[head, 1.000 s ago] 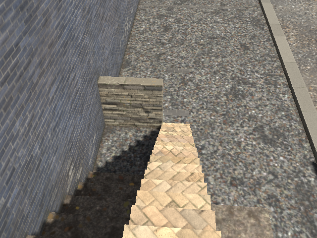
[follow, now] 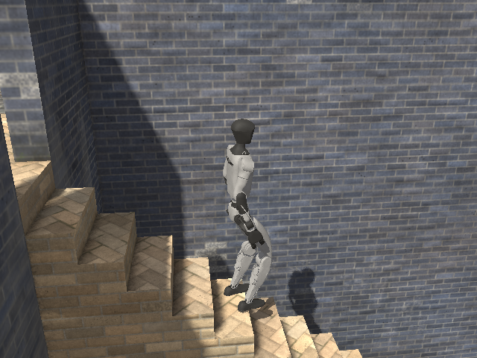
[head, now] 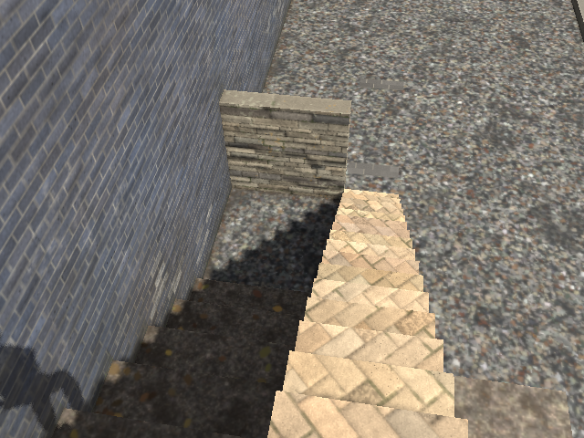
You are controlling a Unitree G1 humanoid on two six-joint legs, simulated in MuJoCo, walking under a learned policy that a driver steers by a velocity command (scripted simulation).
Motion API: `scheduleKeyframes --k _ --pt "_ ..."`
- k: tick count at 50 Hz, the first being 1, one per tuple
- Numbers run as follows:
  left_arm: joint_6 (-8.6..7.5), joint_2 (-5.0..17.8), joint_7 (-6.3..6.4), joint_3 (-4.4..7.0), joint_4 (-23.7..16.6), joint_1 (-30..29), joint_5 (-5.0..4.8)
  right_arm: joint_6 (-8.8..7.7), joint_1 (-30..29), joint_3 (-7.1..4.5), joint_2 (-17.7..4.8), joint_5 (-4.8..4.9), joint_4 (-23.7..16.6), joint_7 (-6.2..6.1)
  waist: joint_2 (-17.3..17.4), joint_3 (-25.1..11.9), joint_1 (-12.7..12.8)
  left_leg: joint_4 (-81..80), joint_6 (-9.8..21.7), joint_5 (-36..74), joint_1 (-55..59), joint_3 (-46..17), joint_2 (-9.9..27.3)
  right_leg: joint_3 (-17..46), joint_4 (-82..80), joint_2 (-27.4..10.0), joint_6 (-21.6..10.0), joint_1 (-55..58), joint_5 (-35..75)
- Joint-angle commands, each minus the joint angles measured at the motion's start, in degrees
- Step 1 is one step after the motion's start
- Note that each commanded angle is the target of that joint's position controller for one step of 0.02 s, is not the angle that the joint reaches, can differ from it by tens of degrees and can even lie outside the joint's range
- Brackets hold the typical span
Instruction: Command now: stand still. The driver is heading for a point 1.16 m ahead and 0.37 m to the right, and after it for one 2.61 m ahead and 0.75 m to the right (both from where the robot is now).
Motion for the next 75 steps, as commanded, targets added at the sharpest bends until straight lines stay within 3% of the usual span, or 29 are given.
scheduleKeyframes --k 1,2,4,7,12,14,15,16,17,18,19,20,21,22,23,24,26,28,30,34,36,37,38,40,43,50,56,67,75 --pt "0.61 7.42 2.16 2.03 -3.09 -0.67 0.12 -0.78 5.48 -1.30 -9.61 -3.36 2.16 -0.77 8.16 1.73 0.93 -13.35 14.45 44.85 10.32 -27.38 20.73 14.44 7.12 -0.40 -1.20 -20.77 -3.06" --pt "2.21 10.87 1.93 3.69 -2.18 -1.49 1.42 -0.35 3.75 -0.59 -8.25 -3.07 1.21 -1.19 2.33 1.62 1.17 -12.08 13.38 45.51 2.41 -20.41 17.15 10.33 4.39 0.66 0.26 -14.27 3.62" --pt "3.45 8.60 0.60 3.90 -2.05 -0.32 2.38 -0.11 1.08 0.70 -4.74 0.14 2.34 -2.09 2.90 -4.21 3.17 -8.53 12.12 31.79 -0.12 -17.27 15.17 8.79 -2.48 -2.28 4.51 -5.35 18.40" --pt "3.04 5.46 -1.74 3.98 -1.04 -0.38 2.10 -0.57 0.60 1.18 -2.34 2.29 1.45 -3.80 0.99 -3.09 2.67 -2.53 6.66 8.63 -8.43 -12.13 9.97 3.24 -22.36 -5.35 5.27 7.84 34.73" --pt "-2.05 8.95 -5.32 6.61 4.89 2.72 -0.53 1.60 7.40 -0.93 -5.98 1.08 2.90 -6.93 3.76 2.50 -2.81 7.07 4.70 5.76 -9.26 -12.76 9.34 0.81 -39.43 -11.90 4.37 11.23 43.95" --pt "-3.55 9.26 -7.00 7.29 8.47 11.72 0.64 3.31 10.27 -1.14 -6.20 1.42 4.66 -7.94 2.36 2.99 -2.13 15.73 6.05 12.60 -10.36 -11.86 7.07 -3.18 -48.42 -12.66 4.13 19.30 49.39" --pt "-3.91 9.64 -6.91 7.68 10.48 18.83 2.26 3.59 12.47 -0.63 -4.36 1.41 6.17 -7.51 -1.29 1.23 -0.77 23.94 4.79 13.16 -13.29 -6.98 4.69 -8.23 -48.03 -10.99 5.24 27.23 54.32" --pt "-4.36 10.83 -7.20 7.48 13.02 25.83 2.84 3.89 15.55 -0.73 -2.93 2.62 7.43 -6.71 -9.01 -3.43 0.89 38.27 3.05 -1.38 -21.39 -0.68 0.44 -7.96 -38.17 -13.56 6.49 39.28 78.32" --pt "-4.68 10.64 -7.83 5.45 15.75 32.09 2.11 3.89 13.20 -1.93 -2.63 4.49 6.41 -5.31 -22.29 -7.57 4.44 64.05 -0.59 -31.05 -41.93 4.73 -3.41 -5.18 -21.36 -19.73 3.34 55.50 106.23" --pt "-4.15 7.36 -7.67 3.22 15.57 30.09 0.65 3.72 10.11 -2.15 -2.36 6.35 5.16 -4.23 -21.02 -10.44 5.77 73.65 -0.21 -33.91 -50.94 4.42 -1.53 -5.46 -12.76 -20.37 1.51 57.92 103.80" --pt "-3.48 8.45 -6.92 3.05 14.20 27.80 0.93 3.88 6.58 -2.54 -3.28 6.64 3.82 -3.71 -16.94 -14.23 6.74 77.11 0.43 -27.83 -51.26 2.10 0.88 -2.21 -13.01 -22.42 -1.95 52.20 87.60" --pt "-2.82 9.28 -5.54 2.46 13.33 26.39 2.54 4.13 0.63 -2.73 -4.42 5.94 2.60 -3.94 -11.09 -13.76 9.55 78.57 0.72 -18.55 -52.49 -1.67 -0.58 0.62 -16.38 -25.04 -5.70 44.42 67.49" --pt "-2.58 14.68 -4.56 3.10 11.30 18.99 5.14 5.29 -0.66 -2.26 -2.98 4.72 -0.52 -3.79 -10.78 -12.01 4.85 68.29 -0.35 -8.94 -45.41 -7.91 2.43 13.10 -26.91 -32.58 -12.89 27.77 34.63" --pt "-3.89 11.07 -4.09 1.29 5.89 6.64 7.21 7.16 -3.27 -3.64 -8.94 4.80 0.72 -4.69 -1.18 -2.86 2.92 53.79 -2.10 1.00 -37.09 -9.49 1.28 11.88 -34.10 -29.74 -13.11 11.52 20.20" --pt "-5.83 6.22 -3.77 -0.54 5.48 3.62 7.76 8.64 1.40 -3.36 -6.65 3.48 3.16 -5.61 -1.97 -2.51 1.14 51.34 -3.86 2.98 -27.15 -9.24 -1.84 10.36 -35.54 -27.13 -11.87 2.85 17.54" --pt "-7.34 4.53 -4.32 -1.28 6.71 5.46 6.53 9.85 5.79 -2.95 -4.19 3.12 4.81 -6.68 -5.17 -2.21 1.41 54.66 -5.12 1.29 -23.84 -7.96 -4.20 8.46 -35.84 -25.25 -10.73 0.41 18.47" --pt "-9.29 0.47 -3.86 -2.49 7.89 11.10 4.21 10.43 3.63 -3.05 -4.67 3.91 3.72 -6.96 -3.20 3.12 3.96 39.92 -4.30 9.24 -28.78 -10.78 -5.73 5.38 -35.46 -21.35 -7.32 3.81 9.86" --pt "-9.45 2.28 -3.41 -2.04 9.15 14.74 3.79 10.22 3.03 -2.96 -4.23 1.90 3.12 -6.59 -5.96 1.73 4.02 24.82 -3.08 14.36 -25.75 -12.40 -5.09 6.29 -35.07 -19.93 -3.77 10.49 8.54" --pt "-9.02 3.12 -2.55 -2.36 7.64 12.49 4.20 10.15 2.12 -3.10 -5.41 1.63 3.04 -4.98 -7.73 1.94 4.33 8.99 -2.29 15.44 -14.97 -12.05 -4.65 5.25 -37.64 -18.63 -0.78 9.05 5.42" --pt "-9.10 3.89 -1.72 -2.13 8.38 16.19 4.03 9.26 6.78 -2.09 -3.31 0.42 4.74 -1.52 -14.37 5.28 4.85 -3.49 -2.03 21.69 7.43 -7.31 -3.49 8.55 -45.94 -20.40 -4.96 4.12 5.59" --pt "-9.60 2.37 -1.60 -2.84 7.41 13.73 2.89 7.43 3.34 -0.76 -3.39 0.05 2.24 -1.25 -9.97 13.58 3.78 -30.22 -1.08 23.27 3.25 -9.38 -0.30 1.80 -42.26 -16.40 -3.17 9.18 15.68" --pt "-9.69 2.68 -1.67 -2.30 8.52 18.66 4.04 6.42 3.11 -0.42 -3.53 -1.08 3.42 -1.13 -9.56 11.57 6.99 -29.85 -1.05 27.39 8.16 -11.84 0.54 4.93 -42.26 -17.20 -2.81 11.56 20.17" --pt "-9.37 3.21 -1.48 -1.80 8.51 20.02 4.35 5.56 7.91 -0.75 -5.25 -1.00 5.00 -1.50 -5.74 7.74 6.40 -29.57 -1.23 35.09 12.90 -15.36 5.99 3.94 -39.19 -16.20 -2.47 14.48 17.31" --pt "-8.69 2.53 -1.31 -0.66 8.15 19.97 4.12 5.80 3.40 -0.56 -6.44 1.79 4.25 -1.96 1.50 6.18 8.77 -26.91 0.05 28.81 10.89 -15.33 5.89 0.99 -40.92 -12.95 -1.36 15.00 11.34" --pt "-7.04 4.58 0.17 0.29 9.05 15.85 2.77 5.47 1.81 -0.30 -5.48 0.84 2.91 -2.28 0.88 3.58 6.65 -30.66 -0.58 30.26 9.85 -14.96 4.79 -2.28 -38.32 -11.23 0.95 19.52 10.23" --pt "-5.53 5.56 0.10 0.39 9.50 14.05 3.22 5.06 0.14 -0.30 -7.12 1.09 1.46 -3.99 0.46 -2.90 6.05 -28.54 0.32 40.87 16.73 -14.43 5.73 -3.83 -39.18 -12.12 2.10 22.03 13.67" --pt "-3.26 6.99 1.61 -0.05 7.15 11.19 4.28 4.74 -2.25 0.29 -6.49 0.73 0.29 -3.20 -0.10 -3.89 5.90 -27.71 0.32 45.82 17.37 -12.89 5.78 -4.19 -37.09 -12.31 2.19 22.09 13.17" --pt "-3.81 8.07 1.58 -1.14 4.03 8.23 4.58 5.37 -7.85 0.22 -8.53 0.79 -2.14 -3.20 -1.49 -1.63 6.63 -29.04 0.70 39.31 17.26 -13.38 5.40 -3.37 -38.35 -13.17 2.45 19.93 12.14" --pt "-5.86 8.32 -0.80 -1.56 0.44 3.82 3.73 5.95 -14.15 -0.66 -11.70 2.42 -6.83 -1.91 0.69 0.13 7.19 -30.06 4.14 10.62 14.17 -15.41 3.42 -7.44 -32.98 -9.22 -0.53 13.35 4.82"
